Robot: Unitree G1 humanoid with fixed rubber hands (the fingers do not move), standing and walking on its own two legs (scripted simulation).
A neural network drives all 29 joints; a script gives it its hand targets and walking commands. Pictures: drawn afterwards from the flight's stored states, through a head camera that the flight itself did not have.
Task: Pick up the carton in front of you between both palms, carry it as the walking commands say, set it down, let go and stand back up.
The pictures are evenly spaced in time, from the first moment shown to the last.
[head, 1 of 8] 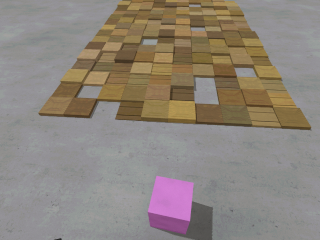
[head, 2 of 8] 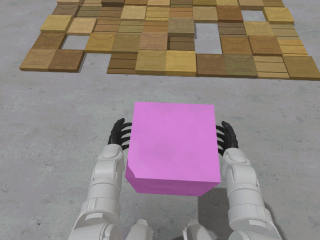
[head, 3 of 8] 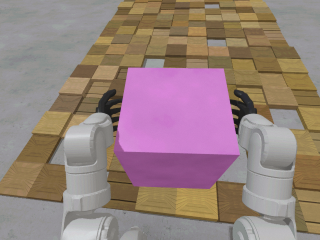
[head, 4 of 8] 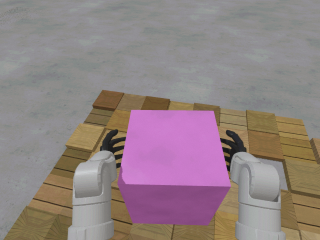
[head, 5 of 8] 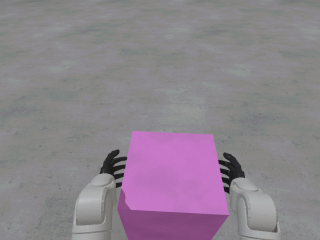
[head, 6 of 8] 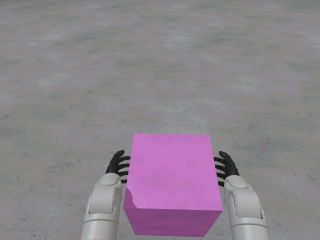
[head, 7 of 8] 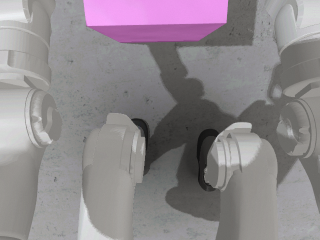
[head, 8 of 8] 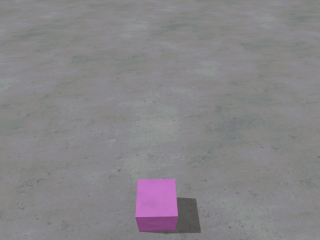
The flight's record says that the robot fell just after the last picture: no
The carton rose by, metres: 0.80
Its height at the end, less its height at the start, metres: +0.00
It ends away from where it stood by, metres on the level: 6.55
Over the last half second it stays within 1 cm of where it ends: yes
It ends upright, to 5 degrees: yes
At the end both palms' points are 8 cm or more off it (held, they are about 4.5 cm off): yes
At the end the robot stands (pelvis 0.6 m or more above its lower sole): yes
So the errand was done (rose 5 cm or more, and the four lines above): yes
